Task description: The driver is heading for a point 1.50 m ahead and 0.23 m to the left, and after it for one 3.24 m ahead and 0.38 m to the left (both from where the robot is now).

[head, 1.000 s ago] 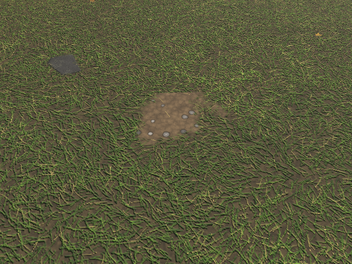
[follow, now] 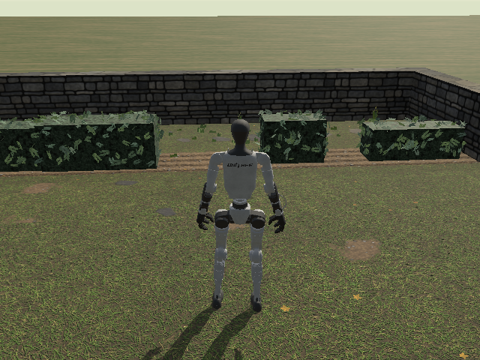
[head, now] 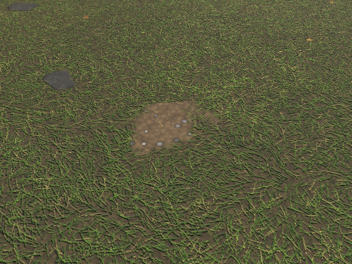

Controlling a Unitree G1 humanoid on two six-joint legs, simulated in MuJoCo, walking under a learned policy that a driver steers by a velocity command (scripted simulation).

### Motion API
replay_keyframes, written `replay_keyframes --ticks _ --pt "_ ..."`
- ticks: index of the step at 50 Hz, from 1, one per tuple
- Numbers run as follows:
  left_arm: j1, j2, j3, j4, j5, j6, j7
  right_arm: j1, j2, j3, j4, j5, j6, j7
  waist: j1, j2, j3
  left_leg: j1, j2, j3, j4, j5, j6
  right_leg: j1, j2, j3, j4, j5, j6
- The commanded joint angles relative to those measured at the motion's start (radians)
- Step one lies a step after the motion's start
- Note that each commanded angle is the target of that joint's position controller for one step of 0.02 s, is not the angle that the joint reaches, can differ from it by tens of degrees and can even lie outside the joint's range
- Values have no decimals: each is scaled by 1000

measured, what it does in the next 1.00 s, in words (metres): walks ahead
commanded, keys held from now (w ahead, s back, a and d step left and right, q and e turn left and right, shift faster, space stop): no key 0.36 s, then w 0.64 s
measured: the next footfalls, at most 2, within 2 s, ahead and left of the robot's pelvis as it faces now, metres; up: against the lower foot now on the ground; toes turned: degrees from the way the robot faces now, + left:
right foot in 1.06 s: +0.42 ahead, -0.10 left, +0.00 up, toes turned -2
left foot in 1.60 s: +0.73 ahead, +0.14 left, +0.00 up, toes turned +3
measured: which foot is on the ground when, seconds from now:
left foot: down 0.00-1.00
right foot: down 0.00-0.58, up 0.60-1.00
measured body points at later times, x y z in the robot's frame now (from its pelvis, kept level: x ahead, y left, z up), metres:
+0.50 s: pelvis +0.01 +0.01 +0.00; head +0.01 +0.02 +0.45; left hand +0.02 +0.27 -0.15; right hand +0.02 -0.24 -0.15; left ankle +0.00 +0.15 -0.73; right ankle -0.02 -0.11 -0.74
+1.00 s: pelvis +0.20 +0.02 -0.01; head +0.24 +0.03 +0.44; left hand +0.44 +0.23 -0.10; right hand +0.07 -0.22 -0.14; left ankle +0.01 +0.14 -0.74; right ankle +0.38 -0.10 -0.71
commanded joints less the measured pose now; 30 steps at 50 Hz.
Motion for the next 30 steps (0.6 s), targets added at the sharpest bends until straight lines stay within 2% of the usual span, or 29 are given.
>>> replay_keyframes --ticks 1,18,19,20,21,22,24,25,26,27,28,29,30 --pt "26 105 20 -19 -1 -9 5 20 -109 -20 -12 0 -7 -5 1 -9 -8 40 -6 15 -52 174 17 -61 -43 34 -108 196 -12" --pt "74 88 6 78 -4 -7 14 50 -79 -5 69 2 -2 -6 4 -4 14 25 -18 26 -63 146 25 -71 -32 13 -117 156 -4" --pt "92 80 4 90 -4 -5 15 68 -65 -1 80 2 -1 -7 4 -12 -7 32 -33 44 -59 56 27 -63 -25 8 -129 50 -7" --pt "98 94 9 95 -10 -1 19 70 -61 0 84 7 0 -8 8 -27 7 6 -62 73 -27 -86 35 -77 -20 15 -142 -134 -23" --pt "98 123 18 91 -17 2 22 63 -64 -2 79 11 -2 -9 14 -56 39 -44 -86 98 20 -232 46 -108 -38 51 -163 -324 -51" --pt "107 143 23 87 -21 0 23 46 -63 -1 66 11 -9 -7 24 -87 81 -110 -91 104 65 -304 58 -135 -82 118 -205 -465 -84" --pt "148 195 42 89 -30 -18 20 16 -24 9 38 15 -43 8 42 -197 121 -204 -76 119 238 -214 70 -125 -241 341 -315 -582 -174" --pt "142 200 46 86 -34 -26 19 8 -24 9 30 20 -61 19 40 -204 145 -215 -41 88 290 -187 87 -154 -296 418 -347 -562 -211" --pt "112 190 44 75 -33 -32 17 17 -24 8 27 27 -76 28 19 -196 159 -209 -23 77 277 -205 108 -168 -309 424 -347 -517 -217" --pt "66 179 41 60 -37 -35 13 53 -16 9 34 33 -88 36 -14 -189 162 -144 -17 83 172 -211 129 -192 -289 374 -318 -459 -196" --pt "9 165 37 42 -45 -33 9 138 -16 5 66 34 -97 41 -63 -159 145 19 -32 100 16 -146 142 -257 -229 280 -262 -384 -154" --pt "-19 145 32 26 -43 -35 8 223 -36 -6 105 25 -99 43 -88 -92 117 154 -45 74 -52 -62 131 -309 -151 178 -141 -256 -113" --pt "-31 79 13 13 -29 -45 2 351 -102 -26 133 17 -100 41 -122 113 43 296 116 -175 -171 -130 164 -399 -47 19 185 -127 -52"
Over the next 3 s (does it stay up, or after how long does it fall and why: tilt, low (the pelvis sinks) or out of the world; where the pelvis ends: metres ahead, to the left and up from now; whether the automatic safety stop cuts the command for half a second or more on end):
stays up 1.27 0.08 0.00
